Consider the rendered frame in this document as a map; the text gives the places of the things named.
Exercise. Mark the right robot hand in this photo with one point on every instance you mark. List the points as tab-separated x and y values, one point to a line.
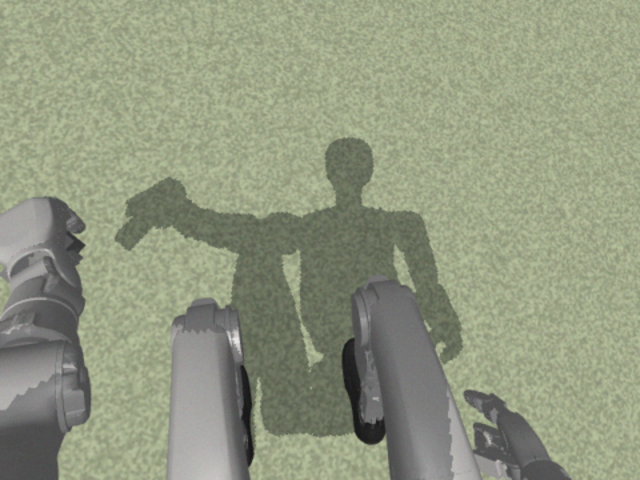
503	452

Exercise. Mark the left robot arm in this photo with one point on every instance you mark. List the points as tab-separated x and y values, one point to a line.
44	384

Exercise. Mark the right robot foot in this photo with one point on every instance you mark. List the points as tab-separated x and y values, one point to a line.
366	432

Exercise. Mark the right robot arm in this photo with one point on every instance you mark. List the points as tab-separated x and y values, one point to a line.
543	470

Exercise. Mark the small box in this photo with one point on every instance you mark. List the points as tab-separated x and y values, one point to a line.
71	243

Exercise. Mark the left robot hand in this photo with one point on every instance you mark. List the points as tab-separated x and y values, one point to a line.
38	220

